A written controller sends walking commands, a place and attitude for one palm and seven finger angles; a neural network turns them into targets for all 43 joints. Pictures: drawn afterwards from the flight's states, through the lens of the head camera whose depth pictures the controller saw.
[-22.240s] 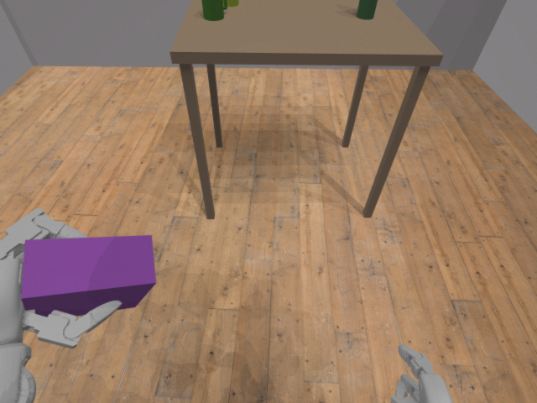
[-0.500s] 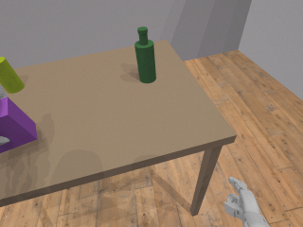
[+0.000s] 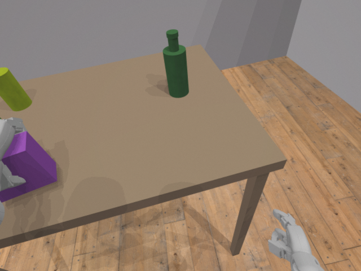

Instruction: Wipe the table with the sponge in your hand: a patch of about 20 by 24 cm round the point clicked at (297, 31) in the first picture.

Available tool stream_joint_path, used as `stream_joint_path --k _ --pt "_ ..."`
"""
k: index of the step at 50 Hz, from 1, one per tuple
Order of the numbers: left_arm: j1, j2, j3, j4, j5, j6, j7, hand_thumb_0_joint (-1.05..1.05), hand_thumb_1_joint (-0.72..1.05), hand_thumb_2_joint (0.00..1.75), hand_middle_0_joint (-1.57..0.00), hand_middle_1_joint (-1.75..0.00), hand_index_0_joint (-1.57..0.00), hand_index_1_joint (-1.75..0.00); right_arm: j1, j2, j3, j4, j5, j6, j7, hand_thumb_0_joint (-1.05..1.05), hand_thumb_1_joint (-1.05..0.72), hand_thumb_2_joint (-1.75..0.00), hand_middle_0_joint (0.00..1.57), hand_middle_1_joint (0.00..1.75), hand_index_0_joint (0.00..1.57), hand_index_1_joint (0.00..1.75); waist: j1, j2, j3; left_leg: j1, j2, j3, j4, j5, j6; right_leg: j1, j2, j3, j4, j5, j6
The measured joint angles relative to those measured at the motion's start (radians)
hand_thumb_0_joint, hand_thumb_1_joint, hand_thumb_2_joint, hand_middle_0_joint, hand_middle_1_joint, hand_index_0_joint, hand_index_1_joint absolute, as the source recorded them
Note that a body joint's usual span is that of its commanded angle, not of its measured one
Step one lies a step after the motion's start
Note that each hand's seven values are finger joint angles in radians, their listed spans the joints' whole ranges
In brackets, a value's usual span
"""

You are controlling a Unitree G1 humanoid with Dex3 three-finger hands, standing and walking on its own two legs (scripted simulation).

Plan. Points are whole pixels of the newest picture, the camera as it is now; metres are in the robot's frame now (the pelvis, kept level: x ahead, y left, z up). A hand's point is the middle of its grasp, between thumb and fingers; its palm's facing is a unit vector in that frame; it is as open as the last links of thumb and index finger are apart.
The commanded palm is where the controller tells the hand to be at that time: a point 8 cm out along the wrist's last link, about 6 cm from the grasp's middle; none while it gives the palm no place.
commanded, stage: lower the sponge onto the table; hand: left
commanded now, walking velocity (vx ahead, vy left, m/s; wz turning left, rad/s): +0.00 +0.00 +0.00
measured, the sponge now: (17, 173) +0.22 +0.39 +0.12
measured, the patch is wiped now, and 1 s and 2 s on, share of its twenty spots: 0.20 0.20 0.45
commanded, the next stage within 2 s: wipe forward along the first lane in 1.32 s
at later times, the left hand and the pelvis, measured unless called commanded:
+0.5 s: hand (35, 173) +0.22 +0.34 +0.13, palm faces -0.10 -0.06 -0.99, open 9.6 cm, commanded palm +0.20 +0.34 +0.23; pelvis +0.00 +0.00 +0.00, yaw +1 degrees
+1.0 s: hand (36, 167) +0.23 +0.34 +0.15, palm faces -0.05 +0.05 -1.00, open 9.6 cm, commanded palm +0.21 +0.35 +0.21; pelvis +0.01 -0.01 +0.00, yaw +0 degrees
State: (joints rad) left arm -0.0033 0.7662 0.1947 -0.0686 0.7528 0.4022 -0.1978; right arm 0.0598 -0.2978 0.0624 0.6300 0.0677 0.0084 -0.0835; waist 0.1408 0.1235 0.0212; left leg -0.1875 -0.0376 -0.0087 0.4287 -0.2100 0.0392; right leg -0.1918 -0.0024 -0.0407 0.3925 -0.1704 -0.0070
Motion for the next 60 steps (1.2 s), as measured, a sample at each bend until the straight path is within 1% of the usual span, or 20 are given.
stream_joint_path --k 4,8,10,12,15,19,22,24,26,29,32,34,37,40,42,46,49,51,55,60 --pt "0.051 -0.037 -0.097 -0.085 0.032 -0.085 -0.076 0.0 -0.45 1.04 -0.78 -1.37 -0.78 -1.38 0.027 -0.015 -0.004 -0.007 -0.017 -0.026 -0.029 0.02 -0.9 -0.9 0.21 0.3 0.2 0.3 0.012 -0.012 0.009 0.004 -0.01 -0.012 0.008 -0.004 0.007 0.005 -0.01 -0.012 0.016 -0.014 0.002" --pt "0.07 -0.005 -0.107 -0.213 0.048 -0.24 -0.014 0.0 -0.45 1.04 -0.78 -1.37 -0.79 -1.38 0.049 0.012 -0.004 0.0 -0.036 -0.058 -0.048 0.02 -0.9 -0.9 0.2 0.3 0.2 0.3 0.034 -0.04 0.02 0.037 -0.008 -0.013 0.008 -0.015 0.003 0.037 -0.007 -0.012 0.017 -0.026 -0.006" --pt "0.049 0.013 -0.09 -0.223 0.036 -0.264 0.036 0.0 -0.45 1.04 -0.79 -1.37 -0.79 -1.38 0.041 0.028 -0.006 0.011 -0.032 -0.058 -0.039 0.02 -0.9 -0.9 0.2 0.3 0.2 0.3 0.042 -0.042 0.024 0.051 0.001 -0.007 0.008 -0.02 -0.002 0.052 0.002 -0.006 0.007 -0.022 -0.011" --pt "-0.002 0.014 -0.071 -0.187 0.012 -0.241 0.084 0.0 -0.45 1.04 -0.79 -1.37 -0.79 -1.38 0.026 0.038 -0.011 0.024 -0.026 -0.048 -0.025 0.02 -0.9 -0.9 0.2 0.3 0.2 0.3 0.044 -0.036 0.024 0.056 0.006 -0.004 0.007 -0.02 -0.006 0.061 0.007 -0.003 -0.006 -0.014 -0.01" --pt "-0.052 0.007 -0.013 -0.107 -0.005 -0.158 0.114 0.0 -0.45 1.04 -0.79 -1.37 -0.79 -1.38 -0.004 0.043 -0.006 0.038 -0.019 -0.024 -0.003 0.02 -0.9 -0.9 0.21 0.3 0.2 0.3 0.033 -0.024 0.014 0.046 0.01 0.004 0.0 -0.015 -0.007 0.049 0.011 0.005 -0.015 -0.003 -0.008" --pt "-0.031 0.001 0.021 -0.053 0.006 -0.033 0.069 0.0 -0.45 1.04 -0.78 -1.37 -0.79 -1.38 -0.013 0.029 0.002 0.017 -0.008 0.0 0.015 0.02 -0.9 -0.9 0.21 0.3 0.2 0.3 0.009 -0.011 0.001 0.022 0.005 0.005 -0.01 -0.004 -0.005 0.019 0.006 0.007 -0.01 0.0 -0.004" --pt "0.023 -0.034 -0.024 -0.061 0.014 0.004 0.008 0.0 -0.45 1.04 -0.78 -1.38 -0.78 -1.39 -0.004 0.007 -0.001 -0.002 -0.007 -0.001 0.012 0.02 -0.9 -0.9 0.21 0.3 0.2 0.3 0.002 0.003 -0.005 0.006 -0.002 -0.002 -0.006 -0.002 0.0 0.004 -0.001 0.0 -0.002 -0.005 0.0" --pt "0.057 -0.058 -0.079 -0.087 0.027 -0.012 -0.036 0.0 -0.45 1.04 -0.78 -1.38 -0.79 -1.39 0.005 -0.004 -0.002 -0.007 -0.009 -0.007 0.002 0.02 -0.9 -0.9 0.21 0.3 0.2 0.3 0.006 0.005 -0.003 0.001 -0.007 -0.007 -0.002 -0.003 0.003 0.0 -0.006 -0.006 0.007 -0.011 0.001" --pt "0.081 -0.069 -0.121 -0.128 0.049 -0.067 -0.049 0.0 -0.45 1.04 -0.78 -1.38 -0.78 -1.39 0.019 -0.006 -0.003 -0.011 -0.021 -0.021 -0.013 0.02 -0.9 -0.9 0.21 0.3 0.2 0.3 0.015 -0.004 0.001 0.005 -0.009 -0.011 0.003 -0.007 0.004 0.003 -0.009 -0.01 0.017 -0.02 0.0" --pt "0.092 -0.035 -0.113 -0.182 0.066 -0.187 -0.018 0.0 -0.45 1.04 -0.78 -1.38 -0.78 -1.39 0.036 0.011 0.001 -0.004 -0.034 -0.039 -0.032 0.02 -0.9 -0.9 0.21 0.3 0.2 0.3 0.033 -0.027 0.009 0.025 -0.005 -0.015 0.004 -0.014 0.0 0.022 -0.005 -0.013 0.02 -0.029 -0.008" --pt "0.066 0.004 -0.078 -0.168 0.056 -0.236 0.047 0.0 -0.45 1.05 -0.78 -1.37 -0.79 -1.38 0.036 0.031 -0.004 0.009 -0.032 -0.04 -0.028 0.02 -0.9 -0.9 0.21 0.3 0.2 0.3 0.039 -0.038 0.015 0.042 0.008 -0.014 0.009 -0.023 -0.01 0.046 0.009 -0.012 0.006 -0.026 -0.014" --pt "0.031 0.002 -0.047 -0.12 0.034 -0.22 0.08 0.0 -0.45 1.05 -0.79 -1.37 -0.79 -1.38 0.026 0.035 -0.008 0.021 -0.024 -0.033 -0.018 0.02 -0.9 -0.9 0.21 0.3 0.2 0.3 0.038 -0.035 0.017 0.045 0.015 -0.013 0.012 -0.026 -0.014 0.054 0.017 -0.011 -0.005 -0.02 -0.016" --pt "-0.007 -0.01 -0.008 -0.034 0.017 -0.149 0.095 0.0 -0.45 1.05 -0.79 -1.37 -0.79 -1.38 0.01 0.031 -0.009 0.033 -0.02 -0.02 -0.004 0.02 -0.9 -0.9 0.21 0.3 0.2 0.3 0.023 -0.026 0.011 0.032 0.019 -0.01 0.013 -0.025 -0.016 0.042 0.02 -0.007 -0.007 -0.014 -0.017" --pt "-0.001 -0.016 -0.005 0.017 0.036 -0.071 0.056 0.0 -0.45 1.05 -0.78 -1.37 -0.78 -1.38 0.004 0.015 -0.007 0.028 -0.016 -0.008 0.004 0.02 -0.9 -0.9 0.21 0.3 0.2 0.3 0.005 -0.018 0.004 0.016 0.015 -0.009 0.011 -0.02 -0.014 0.02 0.016 -0.007 0.001 -0.015 -0.015" --pt "0.028 -0.027 -0.024 0.009 0.045 -0.054 0.016 0.0 -0.45 1.05 -0.78 -1.37 -0.78 -1.38 0.012 0.002 -0.011 0.015 -0.018 -0.007 0.003 0.02 -0.9 -0.9 0.21 0.3 0.2 0.3 -0.004 -0.01 0.001 0.007 0.01 -0.011 0.014 -0.02 -0.01 0.011 0.011 -0.008 0.009 -0.019 -0.013" --pt "0.105 -0.038 -0.041 -0.07 0.053 -0.133 -0.024 0.0 -0.45 1.05 -0.78 -1.38 -0.78 -1.39 0.039 -0.007 -0.014 -0.005 -0.026 -0.019 -0.016 0.02 -0.9 -0.9 0.21 0.3 0.2 0.3 -0.004 -0.014 0.002 0.004 0.005 -0.012 0.024 -0.028 -0.005 0.006 0.006 -0.01 0.025 -0.032 -0.009" --pt "0.123 -0.013 -0.03 -0.119 0.051 -0.23 -0.007 0.0 -0.45 1.05 -0.77 -1.38 -0.78 -1.39 0.061 0.004 -0.015 -0.005 -0.03 -0.028 -0.028 0.02 -0.9 -0.9 0.2 0.3 0.2 0.3 0.007 -0.028 0.006 0.016 0.008 -0.016 0.029 -0.035 -0.006 0.021 0.009 -0.013 0.025 -0.038 -0.012" --pt "0.116 -0.003 -0.026 -0.112 0.047 -0.262 0.022 0.0 -0.45 1.05 -0.78 -1.37 -0.78 -1.39 0.067 0.013 -0.018 0.001 -0.029 -0.03 -0.028 0.02 -0.9 -0.9 0.2 0.3 0.2 0.3 0.012 -0.033 0.008 0.02 0.012 -0.016 0.034 -0.041 -0.009 0.029 0.014 -0.014 0.02 -0.037 -0.013" --pt "0.078 -0.016 -0.004 -0.027 0.027 -0.25 0.071 0.0 -0.45 1.05 -0.78 -1.37 -0.78 -1.38 0.055 0.022 -0.021 0.018 -0.023 -0.022 -0.018 0.02 -0.9 -0.9 0.21 0.3 0.2 0.3 0.01 -0.033 0.015 0.013 0.019 -0.012 0.042 -0.044 -0.013 0.026 0.021 -0.01 0.013 -0.03 -0.015" --pt "0.054 -0.043 -0.002 0.019 0.046 -0.188 0.073 0.0 -0.46 1.05 -0.78 -1.36 -0.78 -1.38 0.056 0.015 -0.023 0.019 -0.024 -0.016 -0.011 0.02 -0.9 -0.9 0.21 0.3 0.2 0.3 0.002 -0.029 0.013 -0.004 0.013 -0.014 0.038 -0.038 -0.008 0.009 0.015 -0.011 0.013 -0.027 -0.011"
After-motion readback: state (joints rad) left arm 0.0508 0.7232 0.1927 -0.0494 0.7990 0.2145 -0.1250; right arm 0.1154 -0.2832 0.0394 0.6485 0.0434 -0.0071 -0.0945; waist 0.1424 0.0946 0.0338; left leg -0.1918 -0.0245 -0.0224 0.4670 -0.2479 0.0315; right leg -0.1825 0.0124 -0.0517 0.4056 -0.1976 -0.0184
